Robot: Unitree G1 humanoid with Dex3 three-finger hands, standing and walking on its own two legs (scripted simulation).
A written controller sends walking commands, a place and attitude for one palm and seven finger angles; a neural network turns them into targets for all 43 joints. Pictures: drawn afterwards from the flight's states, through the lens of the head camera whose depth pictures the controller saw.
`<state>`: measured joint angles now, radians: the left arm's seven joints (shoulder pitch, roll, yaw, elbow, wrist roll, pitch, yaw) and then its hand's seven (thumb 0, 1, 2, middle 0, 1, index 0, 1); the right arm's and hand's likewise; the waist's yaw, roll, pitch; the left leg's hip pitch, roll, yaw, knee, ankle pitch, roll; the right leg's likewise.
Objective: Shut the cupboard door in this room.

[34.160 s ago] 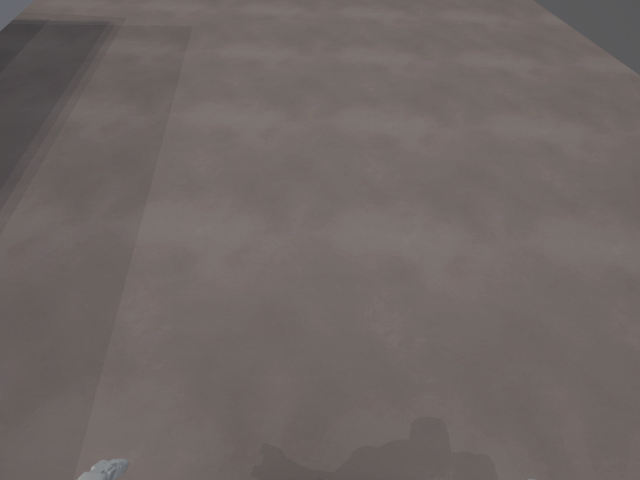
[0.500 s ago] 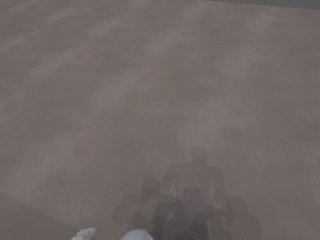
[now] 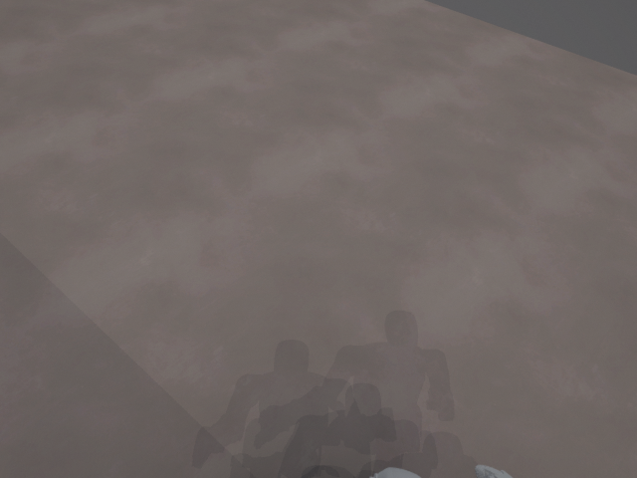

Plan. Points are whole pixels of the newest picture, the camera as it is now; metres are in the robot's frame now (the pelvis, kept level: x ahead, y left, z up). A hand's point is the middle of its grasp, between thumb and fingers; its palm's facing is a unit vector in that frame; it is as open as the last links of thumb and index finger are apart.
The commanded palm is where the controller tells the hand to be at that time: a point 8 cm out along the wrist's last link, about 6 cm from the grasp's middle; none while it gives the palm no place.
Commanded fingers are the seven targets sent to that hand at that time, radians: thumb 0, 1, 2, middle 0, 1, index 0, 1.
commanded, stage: turn or walk to find it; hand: left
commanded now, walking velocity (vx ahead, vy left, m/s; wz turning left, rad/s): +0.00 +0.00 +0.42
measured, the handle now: out of the picture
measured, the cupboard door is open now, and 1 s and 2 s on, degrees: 82 82 82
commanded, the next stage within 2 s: none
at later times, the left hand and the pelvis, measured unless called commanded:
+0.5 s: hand out of the picture +0.03 +0.15 -0.15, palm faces +0.24 -0.93 -0.26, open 7.4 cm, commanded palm none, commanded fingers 0.00 0.90 0.90 -0.20 -0.30 -0.20 -0.30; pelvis -0.01 -0.05 +0.00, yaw +14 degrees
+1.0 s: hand out of the picture -0.09 +0.21 -0.17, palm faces +0.48 -0.84 -0.23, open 7.4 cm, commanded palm none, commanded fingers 0.00 0.90 0.90 -0.20 -0.30 -0.20 -0.30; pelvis -0.04 +0.00 +0.01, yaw +26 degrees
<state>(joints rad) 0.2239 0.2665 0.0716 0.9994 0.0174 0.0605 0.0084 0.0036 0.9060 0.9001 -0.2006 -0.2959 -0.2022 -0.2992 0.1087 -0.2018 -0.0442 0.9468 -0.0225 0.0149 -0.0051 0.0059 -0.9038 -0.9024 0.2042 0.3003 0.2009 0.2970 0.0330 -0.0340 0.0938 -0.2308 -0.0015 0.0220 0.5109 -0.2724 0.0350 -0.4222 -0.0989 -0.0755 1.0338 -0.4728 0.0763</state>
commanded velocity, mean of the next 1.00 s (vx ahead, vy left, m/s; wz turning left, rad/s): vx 0.00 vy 0.00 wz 0.42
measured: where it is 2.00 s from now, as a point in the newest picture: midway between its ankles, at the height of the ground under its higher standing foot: outside the picture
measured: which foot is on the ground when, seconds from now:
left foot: down 0.00-0.30, up 0.32-0.72, down 0.74-1.00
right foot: up 0.00-0.26, down 0.28-0.76, up 0.78-1.00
